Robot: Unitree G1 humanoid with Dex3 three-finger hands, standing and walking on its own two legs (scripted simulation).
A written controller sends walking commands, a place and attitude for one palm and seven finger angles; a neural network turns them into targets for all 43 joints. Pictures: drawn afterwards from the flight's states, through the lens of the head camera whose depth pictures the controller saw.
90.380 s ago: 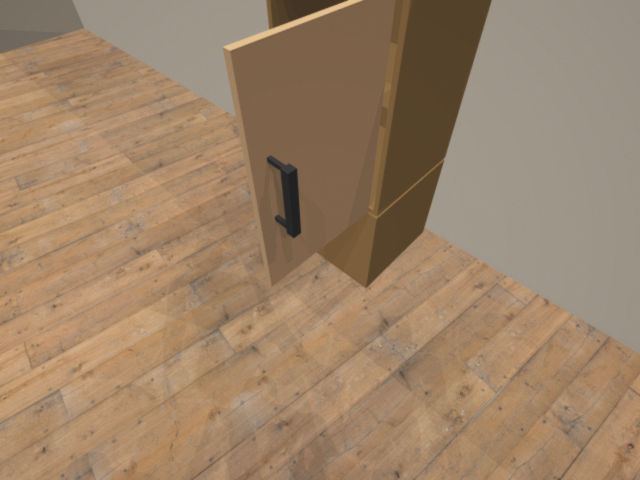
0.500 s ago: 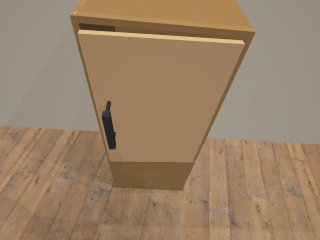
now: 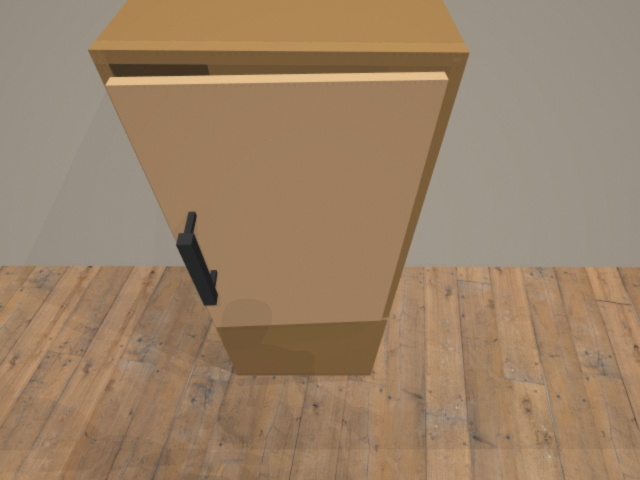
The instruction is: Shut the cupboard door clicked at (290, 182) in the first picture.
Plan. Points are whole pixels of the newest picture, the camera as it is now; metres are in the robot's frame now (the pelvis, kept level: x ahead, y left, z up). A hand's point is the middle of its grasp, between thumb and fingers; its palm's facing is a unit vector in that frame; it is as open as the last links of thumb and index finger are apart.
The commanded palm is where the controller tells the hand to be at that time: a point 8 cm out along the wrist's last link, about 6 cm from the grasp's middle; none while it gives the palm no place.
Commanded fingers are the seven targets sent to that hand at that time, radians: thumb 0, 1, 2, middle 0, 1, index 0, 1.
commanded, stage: come to a stop and stand still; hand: left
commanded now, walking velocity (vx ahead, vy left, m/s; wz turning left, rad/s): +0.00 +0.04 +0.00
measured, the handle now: (201, 261) +0.43 +0.23 -0.05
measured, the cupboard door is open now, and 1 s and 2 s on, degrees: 3 3 3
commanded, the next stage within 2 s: look again from close up in 0.62 s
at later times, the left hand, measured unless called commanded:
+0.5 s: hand out of the picture -0.01 +0.28 -0.17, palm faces -0.01 -0.96 -0.26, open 7.4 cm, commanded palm none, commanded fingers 0.00 0.90 0.90 -0.20 -0.30 -0.20 -0.30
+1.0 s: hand out of the picture -0.02 +0.22 -0.17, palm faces -0.01 -0.98 -0.20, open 7.4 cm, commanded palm none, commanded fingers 0.00 0.90 0.90 -0.20 -0.30 -0.20 -0.30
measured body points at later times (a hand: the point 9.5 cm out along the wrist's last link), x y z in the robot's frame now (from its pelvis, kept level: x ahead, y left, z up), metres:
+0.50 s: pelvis -0.05 +0.08 +0.00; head -0.03 +0.07 +0.44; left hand -0.01 +0.33 -0.15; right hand +0.00 -0.16 -0.16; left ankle -0.02 +0.14 -0.74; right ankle -0.04 -0.10 -0.74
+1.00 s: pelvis -0.03 +0.05 +0.00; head +0.00 +0.04 +0.45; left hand -0.02 +0.27 -0.16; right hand +0.01 -0.19 -0.15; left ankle -0.02 +0.14 -0.74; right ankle -0.04 -0.10 -0.74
